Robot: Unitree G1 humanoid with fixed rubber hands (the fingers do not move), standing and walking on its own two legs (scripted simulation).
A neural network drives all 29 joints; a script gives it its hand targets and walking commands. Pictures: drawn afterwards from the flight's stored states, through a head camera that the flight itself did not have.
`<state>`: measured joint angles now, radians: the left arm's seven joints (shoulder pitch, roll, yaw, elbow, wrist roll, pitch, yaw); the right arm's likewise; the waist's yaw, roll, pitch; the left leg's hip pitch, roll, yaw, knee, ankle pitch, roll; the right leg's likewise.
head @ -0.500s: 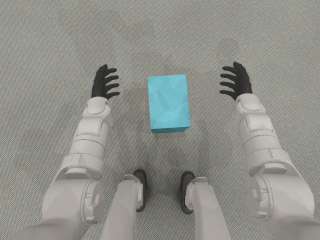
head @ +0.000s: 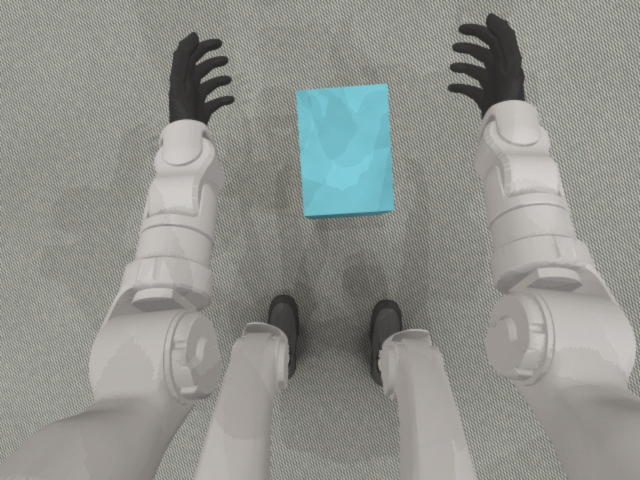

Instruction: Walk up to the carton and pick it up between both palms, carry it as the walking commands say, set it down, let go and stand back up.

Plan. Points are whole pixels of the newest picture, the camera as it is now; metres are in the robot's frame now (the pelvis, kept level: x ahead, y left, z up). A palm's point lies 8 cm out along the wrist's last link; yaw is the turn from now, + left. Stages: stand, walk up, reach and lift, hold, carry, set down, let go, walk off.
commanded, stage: reach and lift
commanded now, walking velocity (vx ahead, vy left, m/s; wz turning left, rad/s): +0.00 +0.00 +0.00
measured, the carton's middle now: (343, 161) +0.52 +0.00 -0.53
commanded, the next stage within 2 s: none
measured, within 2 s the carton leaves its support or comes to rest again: neither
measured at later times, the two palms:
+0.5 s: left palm (233, 147) +0.49 +0.17 -0.29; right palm (453, 136) +0.52 -0.16 -0.29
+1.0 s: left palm (256, 163) +0.49 +0.16 -0.42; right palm (428, 155) +0.52 -0.16 -0.43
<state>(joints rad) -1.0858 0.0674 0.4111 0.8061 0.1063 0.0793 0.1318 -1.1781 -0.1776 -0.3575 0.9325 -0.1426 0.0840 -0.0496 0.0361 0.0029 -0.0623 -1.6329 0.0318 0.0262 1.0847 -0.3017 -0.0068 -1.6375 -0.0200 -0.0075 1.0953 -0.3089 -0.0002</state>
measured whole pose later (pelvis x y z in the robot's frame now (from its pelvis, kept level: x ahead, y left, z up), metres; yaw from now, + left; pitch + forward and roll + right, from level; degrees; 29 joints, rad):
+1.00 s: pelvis -0.05 +0.00 -0.25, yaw +2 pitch +40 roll +2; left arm -1.47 0.25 0.16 1.10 -0.16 0.05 0.18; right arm -1.55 -0.37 -0.04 1.21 0.19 0.05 -0.12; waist 0.02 0.01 0.34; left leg -2.23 0.02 0.00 2.08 -0.54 -0.02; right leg -2.24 -0.03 0.01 2.10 -0.56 -0.01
